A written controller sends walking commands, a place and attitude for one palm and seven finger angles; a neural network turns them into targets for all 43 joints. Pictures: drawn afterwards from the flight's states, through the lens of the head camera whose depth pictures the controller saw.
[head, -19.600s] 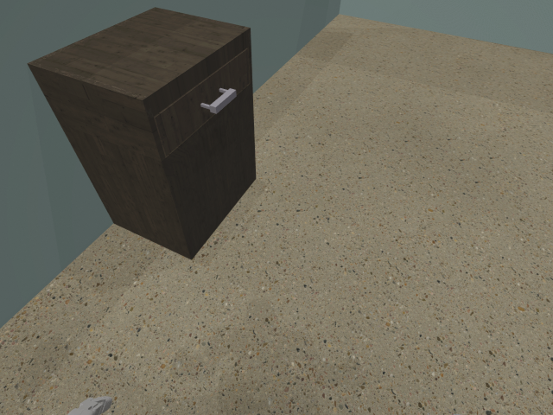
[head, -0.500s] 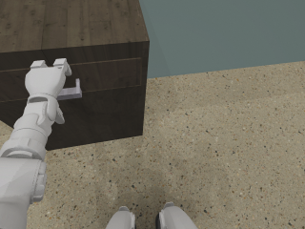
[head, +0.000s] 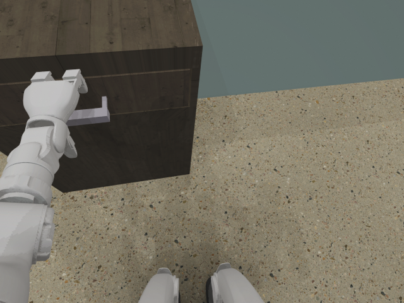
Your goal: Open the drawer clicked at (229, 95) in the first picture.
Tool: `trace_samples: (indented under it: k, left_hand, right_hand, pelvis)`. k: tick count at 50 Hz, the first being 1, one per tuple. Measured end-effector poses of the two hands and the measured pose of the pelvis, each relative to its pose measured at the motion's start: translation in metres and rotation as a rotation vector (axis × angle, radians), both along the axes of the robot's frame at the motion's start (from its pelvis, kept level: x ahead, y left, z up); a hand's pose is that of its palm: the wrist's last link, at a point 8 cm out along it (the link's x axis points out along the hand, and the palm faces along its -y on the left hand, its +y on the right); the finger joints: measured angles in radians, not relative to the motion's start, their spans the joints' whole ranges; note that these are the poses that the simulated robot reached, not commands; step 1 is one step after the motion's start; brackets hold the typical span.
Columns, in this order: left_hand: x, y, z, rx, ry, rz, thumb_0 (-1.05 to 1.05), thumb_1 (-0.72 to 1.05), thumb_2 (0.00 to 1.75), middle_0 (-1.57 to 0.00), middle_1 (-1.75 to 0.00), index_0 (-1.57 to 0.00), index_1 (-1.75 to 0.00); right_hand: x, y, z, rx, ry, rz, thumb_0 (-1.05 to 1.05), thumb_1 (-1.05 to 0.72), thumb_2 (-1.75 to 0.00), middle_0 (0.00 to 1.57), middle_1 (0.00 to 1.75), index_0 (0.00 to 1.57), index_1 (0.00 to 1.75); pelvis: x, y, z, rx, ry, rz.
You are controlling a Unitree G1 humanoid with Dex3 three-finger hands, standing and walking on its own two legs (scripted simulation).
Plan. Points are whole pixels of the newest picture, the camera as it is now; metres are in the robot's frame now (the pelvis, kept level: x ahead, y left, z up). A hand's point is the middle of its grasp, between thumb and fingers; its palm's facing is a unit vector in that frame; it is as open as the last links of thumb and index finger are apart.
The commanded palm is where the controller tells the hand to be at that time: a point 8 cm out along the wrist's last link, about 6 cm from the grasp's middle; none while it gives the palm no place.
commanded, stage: move the hooked fingers above the handle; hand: left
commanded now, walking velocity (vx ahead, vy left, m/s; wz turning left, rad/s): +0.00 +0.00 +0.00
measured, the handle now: (79, 110) +0.55 +0.26 -0.06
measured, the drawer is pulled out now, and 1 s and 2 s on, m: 0.00 0.00 0.00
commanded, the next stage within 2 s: lower the fingers behind the handle in 1.56 s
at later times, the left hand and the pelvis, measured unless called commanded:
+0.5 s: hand (68, 115) +0.49 +0.25 +0.00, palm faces -0.12 -0.02 -0.99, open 13.8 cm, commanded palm +0.49 +0.24 +0.05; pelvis +0.01 -0.01 +0.01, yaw -1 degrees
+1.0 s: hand (69, 116) +0.49 +0.25 +0.01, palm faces -0.13 -0.04 -0.99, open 13.8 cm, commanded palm +0.48 +0.24 +0.05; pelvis +0.01 -0.01 +0.02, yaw -1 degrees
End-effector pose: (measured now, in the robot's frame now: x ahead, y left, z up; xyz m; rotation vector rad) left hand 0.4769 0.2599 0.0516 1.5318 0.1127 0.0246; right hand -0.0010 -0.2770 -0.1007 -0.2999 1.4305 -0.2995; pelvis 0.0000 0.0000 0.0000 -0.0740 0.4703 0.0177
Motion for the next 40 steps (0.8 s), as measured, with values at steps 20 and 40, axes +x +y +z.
trace_samples:
  k: [20, 40]
  left_hand:
    - [0.001, -0.012, 0.013, 0.02, 0.058, 0.082, 0.0, -0.49, 0.3, -0.32, -1.2, -0.32, -1.2]
    - [0.004, -0.005, 0.003, 0.029, -0.041, 0.103, 0.0, -0.49, 0.3, -0.31, -1.2, -0.33, -1.2]
  right_hand:
    - [0.003, 0.014, 0.003, 0.074, -0.016, -0.031, 0.01, -0.91, -0.9, 0.2, 0.3, 0.2, 0.3]
    - [0.014, -0.004, -0.007, 0.049, 0.005, -0.008, 0.01, -0.91, -0.9, 0.2, 0.3, 0.2, 0.3]
  pelvis:
    - [0.007, -0.004, 0.015, 0.016, -0.041, -0.023]
    - [0.009, -0.008, 0.005, 0.015, -0.003, -0.021]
